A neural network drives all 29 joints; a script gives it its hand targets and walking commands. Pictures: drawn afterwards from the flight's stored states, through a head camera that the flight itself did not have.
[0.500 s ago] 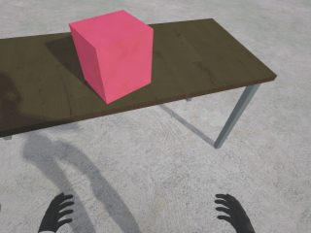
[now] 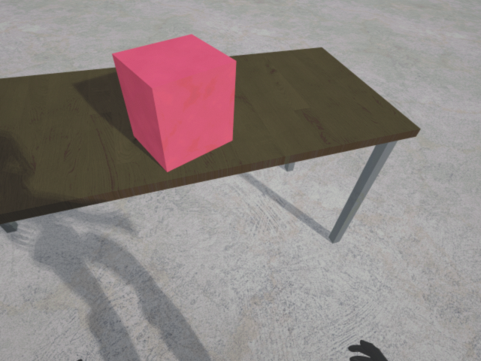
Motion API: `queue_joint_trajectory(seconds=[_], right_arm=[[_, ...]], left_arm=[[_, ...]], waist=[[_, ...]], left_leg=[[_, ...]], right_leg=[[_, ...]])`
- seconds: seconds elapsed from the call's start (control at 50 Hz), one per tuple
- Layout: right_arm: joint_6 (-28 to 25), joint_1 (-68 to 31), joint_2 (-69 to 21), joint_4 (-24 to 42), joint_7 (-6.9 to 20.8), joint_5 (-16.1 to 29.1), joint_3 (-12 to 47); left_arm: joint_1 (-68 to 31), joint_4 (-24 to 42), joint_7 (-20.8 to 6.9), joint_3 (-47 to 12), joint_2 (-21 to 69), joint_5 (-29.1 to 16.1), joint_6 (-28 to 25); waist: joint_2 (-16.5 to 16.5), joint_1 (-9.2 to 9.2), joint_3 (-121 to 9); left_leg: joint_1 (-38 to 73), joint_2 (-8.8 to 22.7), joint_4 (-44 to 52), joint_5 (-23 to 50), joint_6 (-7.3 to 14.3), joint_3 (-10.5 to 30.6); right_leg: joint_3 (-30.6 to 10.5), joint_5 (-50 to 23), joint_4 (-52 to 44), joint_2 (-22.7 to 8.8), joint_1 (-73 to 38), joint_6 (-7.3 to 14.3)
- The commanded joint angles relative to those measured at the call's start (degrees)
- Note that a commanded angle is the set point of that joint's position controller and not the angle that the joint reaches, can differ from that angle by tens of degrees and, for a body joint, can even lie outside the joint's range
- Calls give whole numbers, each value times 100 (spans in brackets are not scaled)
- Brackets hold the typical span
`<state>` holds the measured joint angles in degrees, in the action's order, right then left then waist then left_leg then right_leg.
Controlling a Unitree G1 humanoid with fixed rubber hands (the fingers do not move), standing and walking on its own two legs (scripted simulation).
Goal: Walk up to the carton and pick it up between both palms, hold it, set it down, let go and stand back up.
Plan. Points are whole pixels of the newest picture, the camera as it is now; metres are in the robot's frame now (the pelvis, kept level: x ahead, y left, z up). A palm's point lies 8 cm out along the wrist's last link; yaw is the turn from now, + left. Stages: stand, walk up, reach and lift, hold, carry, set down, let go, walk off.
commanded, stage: stand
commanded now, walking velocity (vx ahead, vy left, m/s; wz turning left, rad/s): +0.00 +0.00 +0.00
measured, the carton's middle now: (179, 102) +0.71 +0.16 +0.05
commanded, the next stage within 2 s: none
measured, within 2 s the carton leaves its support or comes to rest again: neither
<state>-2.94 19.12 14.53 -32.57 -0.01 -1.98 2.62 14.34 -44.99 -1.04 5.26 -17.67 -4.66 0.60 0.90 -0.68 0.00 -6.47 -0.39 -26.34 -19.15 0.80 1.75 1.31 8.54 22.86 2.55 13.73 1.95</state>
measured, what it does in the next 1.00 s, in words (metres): stands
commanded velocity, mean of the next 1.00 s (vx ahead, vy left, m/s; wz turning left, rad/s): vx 0.00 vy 0.00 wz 0.00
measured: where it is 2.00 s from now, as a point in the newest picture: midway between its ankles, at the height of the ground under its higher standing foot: outside the picture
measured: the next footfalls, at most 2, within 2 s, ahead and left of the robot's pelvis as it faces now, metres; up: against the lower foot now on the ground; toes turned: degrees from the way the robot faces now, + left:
none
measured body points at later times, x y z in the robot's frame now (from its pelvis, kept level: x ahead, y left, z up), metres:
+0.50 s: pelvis -0.01 -0.01 +0.00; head -0.03 +0.01 +0.45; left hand +0.06 +0.29 -0.13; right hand +0.10 -0.25 -0.09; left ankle -0.06 +0.11 -0.74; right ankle +0.04 -0.10 -0.74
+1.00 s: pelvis -0.02 -0.01 +0.00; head -0.04 -0.01 +0.45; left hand +0.04 +0.29 -0.13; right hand +0.08 -0.26 -0.11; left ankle -0.06 +0.11 -0.74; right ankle +0.04 -0.10 -0.74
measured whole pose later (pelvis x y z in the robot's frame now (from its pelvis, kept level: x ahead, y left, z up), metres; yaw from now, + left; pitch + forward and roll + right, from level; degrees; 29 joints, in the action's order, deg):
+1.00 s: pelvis -0.02 -0.01 +0.00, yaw +0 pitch -2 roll -1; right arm -2.5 19.7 15.2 -40.3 -0.3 -2.0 2.0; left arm 14.3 -57.0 -1.5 5.3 -18.2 -4.5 -1.1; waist -0.3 -0.7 -1.4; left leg -6.5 -0.4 -26.5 -17.8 0.8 1.8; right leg 1.3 7.2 23.0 2.5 13.7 2.0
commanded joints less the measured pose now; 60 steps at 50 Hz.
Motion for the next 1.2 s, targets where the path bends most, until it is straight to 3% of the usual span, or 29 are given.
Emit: queue_joint_trajectory(seconds=[0.0, 0.06, 0.12, 0.18, 0.2, 0.26, 0.3, 0.38, 0.46, 0.48, 0.5, 0.52, 0.54, 0.56, 0.6, 0.66, 0.7, 0.74, 0.76, 0.78, 0.84, 0.9, 0.92, 0.96, 1.0, 1.04, 1.12, 1.16, 1.18], right_arm=[[-164, -109, 1766, -64, -137, -85, -705], [-205, -144, 1702, -74, -142, -85, -642], [-160, -186, 1709, -95, -155, -93, -654], [-172, -165, 1684, -129, -149, -86, -671], [-192, -106, 1681, -148, -143, -49, -655], [-169, -84, 1681, -232, -156, -51, -657], [-149, -133, 1686, -273, -175, -40, -653], [-142, -73, 1672, -380, -167, -11, -659], [-149, -208, 1776, -415, -174, -14, -676], [-147, -197, 1812, -493, -171, -41, -680], [-144, -121, 1778, -506, -164, -8, -689], [-137, -155, 1719, -503, -167, -22, -652], [-147, -122, 1722, -567, -167, -29, -658], [-131, -132, 1700, -566, -172, -31, -633], [-149, -219, 1791, -600, -148, -18, -652], [-126, -139, 1784, -652, -194, -37, -653], [-158, -191, 1744, -693, -173, 9, -643], [-138, -96, 1683, -764, -176, 0, -632], [-156, -145, 1746, -745, -180, 6, -625], [-147, -50, 1766, -828, -175, -8, -624], [-145, -169, 1765, -811, -154, 14, -656], [-134, -127, 1759, -870, -182, 2, -621], [-137, -187, 1650, -876, -177, -1, -600], [-126, -193, 1757, -923, -191, 6, -610], [-149, -204, 1707, -880, -185, -9, -617], [-138, -176, 1788, -917, -189, 15, -640], [-163, -140, 1801, -952, -192, 49, -630], [-135, -242, 1770, -998, -196, 16, -643], [-122, -250, 1728, -993, -203, 16, -611]], left_arm=[[-518, 210, -11, 149, -1290, 705, -391], [-571, 100, 4, 167, -1367, 754, -429], [-498, -27, -26, 117, -1306, 693, -428], [-436, -127, 16, 145, -1443, 711, -425], [-547, -171, 10, 127, -1369, 708, -427], [-578, -255, 4, 106, -1350, 682, -439], [-583, -280, 14, 118, -1376, 702, -451], [-709, -361, -15, 72, -1311, 677, -470], [-551, -502, 14, 85, -1418, 671, -463], [-592, -540, 3, 90, -1464, 658, -450], [-613, -561, 3, 51, -1404, 650, -453], [-495, -597, 7, 66, -1441, 625, -446], [-591, -637, 7, 72, -1492, 629, -472], [-578, -605, 5, 64, -1422, 657, -466], [-497, -675, -12, 59, -1465, 608, -466], [-514, -723, -19, 36, -1447, 632, -451], [-616, -722, -6, 43, -1442, 639, -465], [-532, -808, 10, 16, -1366, 627, -440], [-612, -788, 16, 22, -1416, 614, -454], [-586, -795, 13, 13, -1441, 610, -453], [-625, -845, 25, 41, -1443, 611, -471], [-421, -895, 7, 11, -1420, 583, -455], [-564, -943, 30, 20, -1496, 614, -458], [-540, -896, 11, 13, -1396, 620, -440], [-419, -946, 10, 31, -1472, 599, -446], [-507, -947, 13, 17, -1380, 598, -434], [-628, -982, -8, 1, -1389, 557, -448], [-554, -984, -6, -15, -1335, 586, -438], [-573, -1039, 14, -25, -1322, 608, -428]], waist=[[-653, -13, -374], [-800, -20, -456], [-704, -100, -434], [-650, -73, -392], [-640, 31, -439], [-864, 20, -461], [-718, -31, -338], [-771, 67, -345], [-837, -61, -298], [-665, -36, -208], [-755, 49, -159], [-723, -38, -260], [-676, 17, -137], [-918, -12, -89], [-647, -75, -186], [-802, -18, -180], [-560, -15, -266], [-741, -3, -212], [-642, 7, -160], [-828, -8, -115], [-634, -1, -157], [-719, -84, -160], [-569, 13, -132], [-803, -32, -90], [-603, -56, -45], [-839, -36, -64], [-689, -17, -175], [-932, -76, -64], [-719, -9, 30]], left_leg=[[-630, 712, 505, 1512, 274, 896], [-570, 703, 556, 1418, 331, 873], [-625, 674, 557, 1348, 371, 851], [-666, 701, 606, 1129, 378, 912], [-640, 705, 578, 1202, 335, 845], [-623, 676, 545, 1188, 354, 832], [-644, 680, 618, 1068, 359, 882], [-546, 713, 664, 983, 354, 882], [-736, 666, 645, 1002, 331, 871], [-775, 699, 665, 936, 333, 875], [-718, 654, 688, 815, 289, 833], [-728, 677, 669, 877, 315, 786], [-764, 704, 673, 795, 349, 906], [-770, 666, 708, 777, 341, 782], [-857, 705, 712, 803, 324, 908], [-713, 701, 742, 793, 320, 861], [-748, 698, 733, 839, 295, 915], [-705, 680, 704, 890, 297, 832], [-718, 671, 714, 958, 300, 895], [-723, 689, 749, 933, 308, 894], [-695, 709, 717, 982, 315, 890], [-730, 665, 693, 971, 319, 842], [-722, 705, 698, 962, 315, 920], [-807, 682, 712, 866, 317, 907], [-814, 708, 811, 740, 322, 991], [-883, 672, 804, 870, 273, 874], [-718, 767, 786, 932, 329, 989], [-835, 684, 817, 825, 260, 922], [-827, 711, 824, 823, 280, 933]], right_leg=[[-723, -845, 321, -862, -862, 202], [-783, -838, 302, -905, -931, 210], [-777, -911, 257, -941, -961, 207], [-797, -836, 198, -945, -991, 189], [-863, -1009, 217, -963, -999, 217], [-857, -925, 172, -988, -1013, 204], [-835, -801, 159, -950, -951, 202], [-861, -706, 105, -935, -840, 201], [-870, -848, 81, -982, -1031, 239], [-870, -809, 0, -962, -973, 211], [-878, -738, -19, -1000, -932, 228], [-921, -800, 6, -1014, -1046, 221], [-952, -745, 2, -1001, -911, 259], [-975, -676, -25, -1026, -877, 285], [-901, -719, -35, -997, -1107, 217], [-922, -710, -33, -1031, -971, 237], [-885, -794, -36, -999, -1091, 200], [-957, -847, -84, -1046, -1065, 218], [-921, -933, -41, -1046, -993, 251], [-961, -852, -58, -1071, -1046, 271], [-946, -923, -107, -1080, -1033, 246], [-939, -794, -151, -1064, -1084, 216], [-974, -945, -61, -1113, -1022, 241], [-936, -717, -105, -1045, -993, 235], [-919, -655, -101, -1057, -1035, 227], [-887, -738, -144, -1065, -1111, 213], [-914, -792, -98, -1070, -1044, 214], [-890, -719, -137, -1074, -1098, 214], [-915, -739, -131, -1078, -1001, 243]])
